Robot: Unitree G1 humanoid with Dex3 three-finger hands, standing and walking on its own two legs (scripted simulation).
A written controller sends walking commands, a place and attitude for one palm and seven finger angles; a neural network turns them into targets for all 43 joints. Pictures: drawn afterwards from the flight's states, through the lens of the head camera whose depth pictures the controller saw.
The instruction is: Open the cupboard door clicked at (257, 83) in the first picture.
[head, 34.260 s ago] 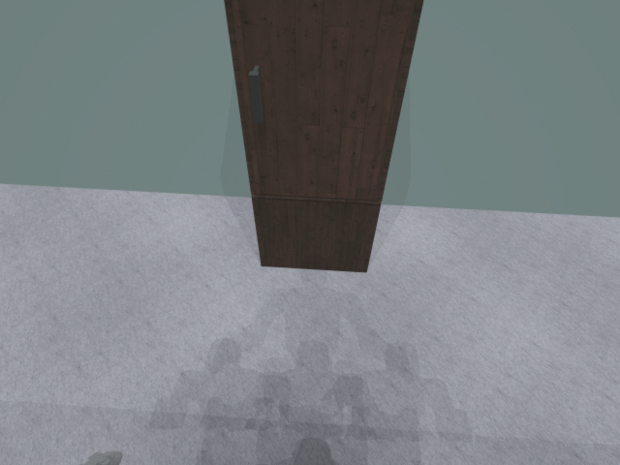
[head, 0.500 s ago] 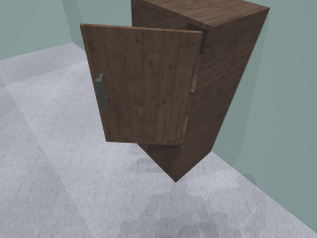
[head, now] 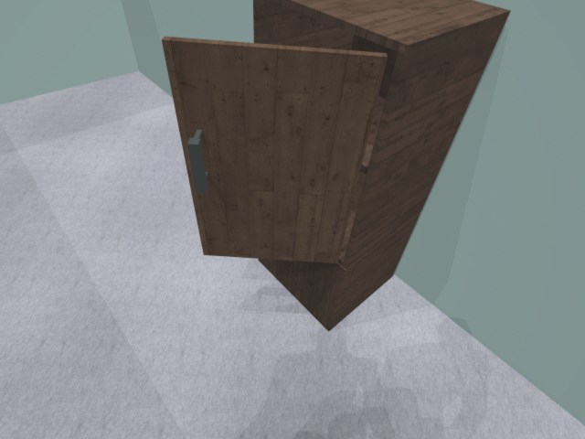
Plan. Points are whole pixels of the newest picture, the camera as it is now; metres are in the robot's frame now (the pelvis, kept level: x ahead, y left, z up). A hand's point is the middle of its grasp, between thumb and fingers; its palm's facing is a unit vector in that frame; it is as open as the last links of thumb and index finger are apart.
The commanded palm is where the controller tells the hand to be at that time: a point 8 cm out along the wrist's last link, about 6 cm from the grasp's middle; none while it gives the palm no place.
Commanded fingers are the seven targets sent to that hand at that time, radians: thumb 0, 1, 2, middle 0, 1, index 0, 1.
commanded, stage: look again from close up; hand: left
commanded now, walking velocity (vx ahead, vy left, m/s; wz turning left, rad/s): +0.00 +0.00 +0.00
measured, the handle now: (200, 161) +0.64 +0.24 +0.01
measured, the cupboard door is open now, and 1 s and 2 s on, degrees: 46 46 46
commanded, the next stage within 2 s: shuffle to correct the standing spot in 0.38 s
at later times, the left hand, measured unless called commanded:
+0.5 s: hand out of the picture -0.05 +0.17 -0.18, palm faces +0.04 -0.99 -0.17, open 7.4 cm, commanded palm none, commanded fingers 0.00 0.90 0.90 -0.20 -0.30 -0.20 -0.30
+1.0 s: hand out of the picture +0.09 +0.22 -0.17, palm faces -0.02 -0.99 -0.14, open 7.3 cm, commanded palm none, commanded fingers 0.00 0.90 0.90 -0.20 -0.30 -0.20 -0.30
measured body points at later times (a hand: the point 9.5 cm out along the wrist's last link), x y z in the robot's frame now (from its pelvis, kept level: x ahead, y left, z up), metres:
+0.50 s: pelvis +0.00 +0.01 +0.00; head -0.01 +0.02 +0.45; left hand -0.06 +0.22 -0.16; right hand -0.01 -0.22 -0.15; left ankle +0.08 +0.06 -0.74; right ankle +0.02 -0.14 -0.74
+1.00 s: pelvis +0.04 +0.05 +0.01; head +0.04 +0.08 +0.46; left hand +0.09 +0.27 -0.16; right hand -0.04 -0.15 -0.14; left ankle +0.06 +0.08 -0.74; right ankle +0.05 -0.11 -0.66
